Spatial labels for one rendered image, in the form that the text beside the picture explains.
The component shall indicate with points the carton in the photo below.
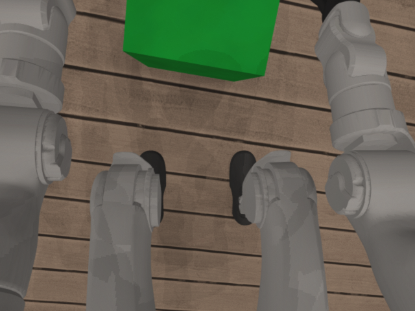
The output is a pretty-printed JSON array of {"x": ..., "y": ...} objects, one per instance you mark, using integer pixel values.
[{"x": 223, "y": 39}]

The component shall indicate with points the left robot upper arm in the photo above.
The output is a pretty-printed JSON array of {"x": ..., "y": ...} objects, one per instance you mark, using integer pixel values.
[{"x": 34, "y": 151}]

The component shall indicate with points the robot left thigh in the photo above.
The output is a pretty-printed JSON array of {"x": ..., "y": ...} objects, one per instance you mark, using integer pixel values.
[{"x": 119, "y": 266}]

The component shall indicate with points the robot left forearm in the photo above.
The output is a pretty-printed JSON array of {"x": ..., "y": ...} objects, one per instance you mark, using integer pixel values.
[{"x": 33, "y": 42}]

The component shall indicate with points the robot right forearm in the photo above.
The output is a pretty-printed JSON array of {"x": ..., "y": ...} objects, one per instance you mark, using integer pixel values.
[{"x": 358, "y": 88}]

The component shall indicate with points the right robot upper arm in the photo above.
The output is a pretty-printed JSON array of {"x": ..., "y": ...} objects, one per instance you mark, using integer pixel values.
[{"x": 375, "y": 190}]

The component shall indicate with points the robot right hand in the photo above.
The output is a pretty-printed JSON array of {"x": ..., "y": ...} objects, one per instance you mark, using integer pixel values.
[{"x": 325, "y": 6}]

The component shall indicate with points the robot right thigh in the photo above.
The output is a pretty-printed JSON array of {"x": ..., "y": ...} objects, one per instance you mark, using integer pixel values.
[{"x": 292, "y": 270}]

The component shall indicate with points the robot thigh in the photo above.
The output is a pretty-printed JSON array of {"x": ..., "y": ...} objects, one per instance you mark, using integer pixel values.
[
  {"x": 119, "y": 266},
  {"x": 292, "y": 270}
]

